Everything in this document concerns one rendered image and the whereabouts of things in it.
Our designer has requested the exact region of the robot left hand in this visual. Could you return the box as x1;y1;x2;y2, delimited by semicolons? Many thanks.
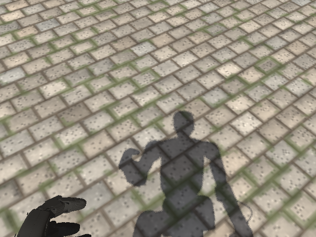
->
14;195;92;237

